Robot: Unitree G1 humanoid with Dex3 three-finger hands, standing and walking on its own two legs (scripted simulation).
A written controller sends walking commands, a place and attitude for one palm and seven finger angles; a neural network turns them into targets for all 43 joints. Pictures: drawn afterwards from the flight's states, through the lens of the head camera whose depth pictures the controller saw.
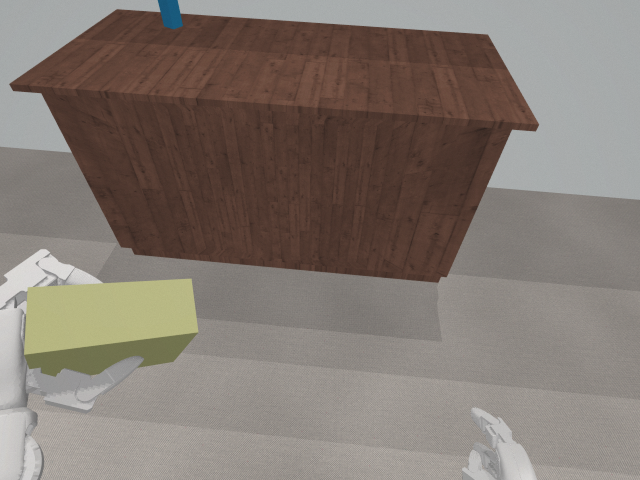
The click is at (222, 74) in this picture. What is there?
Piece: table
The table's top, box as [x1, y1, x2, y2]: [9, 9, 538, 130]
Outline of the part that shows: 9,84 13,90 523,130 535,130 538,125 537,121 492,42 486,34 193,14 181,14 183,25 181,27 171,29 163,25 160,12 116,9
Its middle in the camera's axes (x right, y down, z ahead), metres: -0.11 -0.55 +1.18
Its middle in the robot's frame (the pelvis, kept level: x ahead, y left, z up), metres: +1.25 +0.19 -0.01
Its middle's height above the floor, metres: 0.76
